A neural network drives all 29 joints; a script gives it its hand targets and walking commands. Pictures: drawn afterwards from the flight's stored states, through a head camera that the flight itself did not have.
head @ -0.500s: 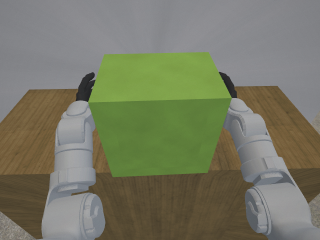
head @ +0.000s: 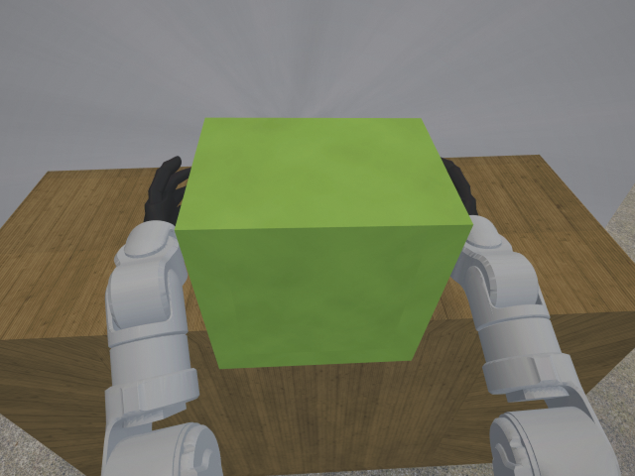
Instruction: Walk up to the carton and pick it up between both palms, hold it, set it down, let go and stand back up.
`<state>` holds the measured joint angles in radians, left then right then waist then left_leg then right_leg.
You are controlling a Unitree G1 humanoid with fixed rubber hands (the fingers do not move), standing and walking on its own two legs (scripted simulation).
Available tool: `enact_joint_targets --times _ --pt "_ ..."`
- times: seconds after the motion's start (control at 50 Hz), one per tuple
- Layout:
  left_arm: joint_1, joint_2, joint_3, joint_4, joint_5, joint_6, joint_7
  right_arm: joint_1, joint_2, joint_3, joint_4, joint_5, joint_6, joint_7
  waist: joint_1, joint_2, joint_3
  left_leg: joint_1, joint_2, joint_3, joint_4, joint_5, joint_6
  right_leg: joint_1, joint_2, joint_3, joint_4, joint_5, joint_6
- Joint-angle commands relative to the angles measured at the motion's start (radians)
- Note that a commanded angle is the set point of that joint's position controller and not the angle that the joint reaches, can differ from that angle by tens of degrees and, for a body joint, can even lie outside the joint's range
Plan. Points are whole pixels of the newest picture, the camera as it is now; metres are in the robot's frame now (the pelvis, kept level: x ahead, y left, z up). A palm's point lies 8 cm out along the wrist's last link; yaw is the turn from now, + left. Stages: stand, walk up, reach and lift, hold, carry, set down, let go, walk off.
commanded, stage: reach and lift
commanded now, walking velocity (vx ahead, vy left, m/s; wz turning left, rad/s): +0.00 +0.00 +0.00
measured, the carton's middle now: (316, 248) +0.36 +0.00 +0.14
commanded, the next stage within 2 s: hold in 0.54 s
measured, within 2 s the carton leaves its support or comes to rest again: neither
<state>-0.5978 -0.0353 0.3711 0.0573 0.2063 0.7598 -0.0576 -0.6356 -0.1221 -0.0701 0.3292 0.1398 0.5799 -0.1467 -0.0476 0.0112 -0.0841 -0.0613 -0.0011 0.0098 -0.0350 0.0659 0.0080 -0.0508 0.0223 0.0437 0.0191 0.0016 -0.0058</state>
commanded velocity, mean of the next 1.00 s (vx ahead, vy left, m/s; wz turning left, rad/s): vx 0.00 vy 0.00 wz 0.00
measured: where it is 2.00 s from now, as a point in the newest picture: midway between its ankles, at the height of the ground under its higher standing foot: outside the picture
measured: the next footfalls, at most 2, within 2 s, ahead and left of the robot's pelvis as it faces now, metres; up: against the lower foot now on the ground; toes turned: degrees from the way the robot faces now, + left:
none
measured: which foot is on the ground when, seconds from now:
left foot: down 0.00-1.00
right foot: down 0.00-1.00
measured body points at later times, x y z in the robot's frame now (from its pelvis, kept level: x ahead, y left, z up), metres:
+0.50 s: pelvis +0.02 +0.00 +0.00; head +0.01 +0.00 +0.45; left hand +0.38 +0.17 +0.19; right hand +0.38 -0.17 +0.16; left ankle +0.03 +0.11 -0.76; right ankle +0.00 -0.11 -0.76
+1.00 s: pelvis +0.02 +0.00 +0.00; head +0.00 +0.00 +0.45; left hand +0.38 +0.18 +0.19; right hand +0.39 -0.17 +0.16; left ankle +0.03 +0.11 -0.76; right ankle +0.00 -0.11 -0.76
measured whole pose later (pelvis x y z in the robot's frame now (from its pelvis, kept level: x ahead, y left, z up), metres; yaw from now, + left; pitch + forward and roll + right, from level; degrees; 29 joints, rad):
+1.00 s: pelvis +0.02 +0.00 +0.00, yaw +0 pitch -2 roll +0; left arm -0.54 -0.04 0.37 -0.11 0.22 0.85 -0.11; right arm -0.57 -0.12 -0.03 0.20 0.17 0.61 -0.18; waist -0.07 0.01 -0.01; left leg 0.05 -0.01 0.00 -0.09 0.06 0.01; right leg 0.08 0.01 0.03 -0.06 0.01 0.00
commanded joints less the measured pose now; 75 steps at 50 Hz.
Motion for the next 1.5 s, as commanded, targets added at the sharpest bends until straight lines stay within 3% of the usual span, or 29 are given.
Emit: enact_joint_targets --times 0.0,0.18,0.3,0.42,0.5,0.74,1.14,1.48 --pt "-0.543 -0.366 -0.445 -0.123 -0.135 -0.013 -0.117 -0.686 0.439 0.336 -0.331 0.101 -0.074 0.082 0.002 -0.008 -0.413 0.227 0.009 -0.001 0.054 0.034 0.039 0.071 0.006 -0.027 0.014 0.06 0.075" --pt "-0.445 -0.343 -0.448 -0.26 -0.129 0.057 -0.162 -0.572 0.391 0.356 -0.395 0.146 -0.045 0.039 -0.04 0.007 -0.375 0.295 -0.017 -0.002 0.055 0.247 -0.016 0.218 0.018 -0.024 0.008 0.308 0.08" --pt "-0.405 -0.331 -0.47 -0.346 -0.139 0.101 -0.162 -0.553 0.365 0.376 -0.482 0.171 -0.037 0.03 -0.045 0.013 -0.369 0.337 -0.014 0.0 0.054 0.315 -0.032 0.248 0.023 -0.03 0.003 0.342 0.075" --pt "-0.38 -0.319 -0.456 -0.354 -0.131 0.124 -0.159 -0.537 0.346 0.377 -0.501 0.172 -0.032 0.031 -0.035 0.002 -0.331 0.324 -0.009 0.004 0.03 0.27 -0.024 0.266 0.022 -0.028 -0.005 0.319 0.077" --pt "-0.375 -0.309 -0.428 -0.33 -0.119 0.126 -0.161 -0.54 0.358 0.392 -0.498 0.175 -0.029 0.028 -0.002 -0.02 -0.307 0.271 -0.007 0.011 0.005 0.216 -0.003 0.313 0.012 -0.016 0.002 0.315 0.081" --pt "-0.442 -0.314 -0.426 -0.264 -0.123 0.076 -0.169 -0.566 0.369 0.347 -0.432 0.128 -0.046 0.031 -0.02 -0.004 -0.297 0.242 -0.002 0.009 -0.01 0.084 0.014 0.232 0.002 -0.02 -0.015 0.167 0.088" --pt "-0.404 -0.322 -0.451 -0.323 -0.129 0.093 -0.157 -0.541 0.365 0.378 -0.466 0.156 -0.048 0.032 -0.023 0.006 -0.338 0.316 -0.005 0.004 0.023 0.234 -0.014 0.241 0.016 -0.026 -0.012 0.266 0.075" --pt "-0.413 -0.313 -0.433 -0.301 -0.126 0.091 -0.166 -0.549 0.367 0.372 -0.462 0.147 -0.044 0.026 -0.017 -0.009 -0.306 0.266 -0.003 0.007 -0.003 0.152 0.003 0.265 0.006 -0.019 -0.01 0.239 0.083"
